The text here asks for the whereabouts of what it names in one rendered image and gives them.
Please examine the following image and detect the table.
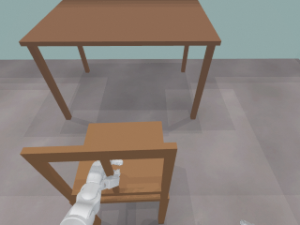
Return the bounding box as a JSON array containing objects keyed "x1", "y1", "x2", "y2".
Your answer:
[{"x1": 19, "y1": 0, "x2": 221, "y2": 120}]

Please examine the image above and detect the chair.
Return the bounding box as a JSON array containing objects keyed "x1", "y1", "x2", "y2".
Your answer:
[{"x1": 20, "y1": 121, "x2": 178, "y2": 225}]

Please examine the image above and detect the robot left hand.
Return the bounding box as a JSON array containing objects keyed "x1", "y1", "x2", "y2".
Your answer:
[{"x1": 86, "y1": 159, "x2": 124, "y2": 190}]

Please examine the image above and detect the left robot forearm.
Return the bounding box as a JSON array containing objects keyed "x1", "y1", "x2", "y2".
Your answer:
[{"x1": 60, "y1": 182, "x2": 102, "y2": 225}]

